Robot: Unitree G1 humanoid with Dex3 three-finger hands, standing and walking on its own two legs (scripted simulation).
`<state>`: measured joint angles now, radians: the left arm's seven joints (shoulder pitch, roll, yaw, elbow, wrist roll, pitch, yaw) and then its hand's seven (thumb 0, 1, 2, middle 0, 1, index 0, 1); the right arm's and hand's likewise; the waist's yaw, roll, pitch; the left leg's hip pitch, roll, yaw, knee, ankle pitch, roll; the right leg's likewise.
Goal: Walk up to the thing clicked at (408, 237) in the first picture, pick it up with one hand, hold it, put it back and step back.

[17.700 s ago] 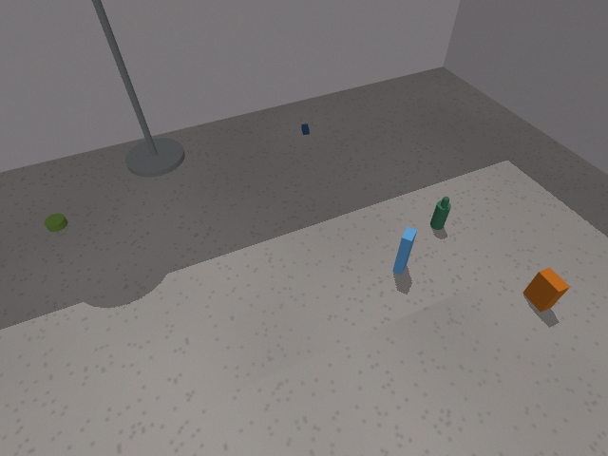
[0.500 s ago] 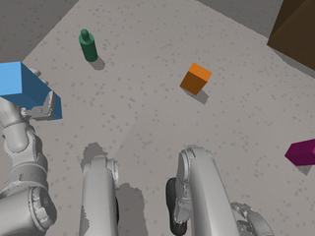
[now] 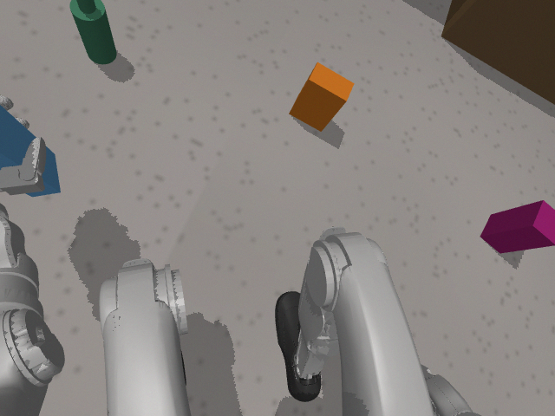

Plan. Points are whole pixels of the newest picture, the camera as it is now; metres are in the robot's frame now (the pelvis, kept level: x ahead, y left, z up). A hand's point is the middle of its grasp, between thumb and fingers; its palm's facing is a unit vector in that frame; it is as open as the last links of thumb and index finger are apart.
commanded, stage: crouch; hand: left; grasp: from the side
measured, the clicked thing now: (7, 150) +0.48 +0.29 -0.08
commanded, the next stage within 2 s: lower in 0.36 s
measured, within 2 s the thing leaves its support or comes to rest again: neither
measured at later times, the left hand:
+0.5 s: hand (24, 156) +0.48 +0.29 -0.12, palm faces +0.35 -0.94 -0.05, open 8.3 cm
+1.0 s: hand (44, 169) +0.49 +0.28 -0.18, palm faces +0.35 -0.94 -0.05, open 8.3 cm
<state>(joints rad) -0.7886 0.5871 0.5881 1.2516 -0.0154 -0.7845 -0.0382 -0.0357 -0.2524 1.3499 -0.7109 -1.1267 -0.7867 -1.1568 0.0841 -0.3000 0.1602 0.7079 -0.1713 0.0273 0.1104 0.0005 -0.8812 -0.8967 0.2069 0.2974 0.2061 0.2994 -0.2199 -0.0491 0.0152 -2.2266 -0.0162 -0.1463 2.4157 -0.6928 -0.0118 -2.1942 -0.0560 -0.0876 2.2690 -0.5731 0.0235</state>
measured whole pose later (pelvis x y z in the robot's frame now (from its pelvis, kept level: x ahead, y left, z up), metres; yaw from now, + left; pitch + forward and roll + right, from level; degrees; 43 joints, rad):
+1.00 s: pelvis +0.00 +0.01 -0.03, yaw -5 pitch +21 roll -14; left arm -0.78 0.81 0.62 1.39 0.00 -0.92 -0.02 -0.03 -0.24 1.38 -0.69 -1.15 -0.77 -1.18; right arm -0.04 -0.37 0.36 0.62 -0.28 0.06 0.14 0.00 -0.88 -0.89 0.21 0.30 0.21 0.30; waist -0.28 -0.16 0.22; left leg -2.26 -0.02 -0.25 2.58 -0.72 0.00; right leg -2.17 -0.03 -0.17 2.34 -0.56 0.05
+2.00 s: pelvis -0.01 +0.02 -0.04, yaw -8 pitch +16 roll -18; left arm -0.77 0.92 0.60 1.50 0.00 -1.02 0.04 -0.03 -0.22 1.37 -0.68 -1.15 -0.76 -1.18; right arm -0.14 -0.38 0.49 0.56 -0.34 0.06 0.14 0.00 -0.87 -0.89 0.21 0.30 0.21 0.30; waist -0.30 -0.24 0.31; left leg -2.22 -0.01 -0.33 2.63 -0.73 0.01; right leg -2.11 0.00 -0.23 2.32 -0.53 0.07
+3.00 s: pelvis -0.01 +0.02 -0.03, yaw -8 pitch +18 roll -18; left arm -0.75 0.97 0.67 1.30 -0.03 -0.90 -0.06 -0.01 -0.33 0.21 -0.15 -0.19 -0.16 -0.18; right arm -0.06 -0.37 0.44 0.56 -0.30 0.10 0.12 0.00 -0.87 -0.89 0.21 0.30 0.21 0.30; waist -0.26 -0.21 0.24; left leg -2.23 -0.01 -0.31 2.60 -0.72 0.01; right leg -2.11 0.00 -0.22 2.30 -0.53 0.06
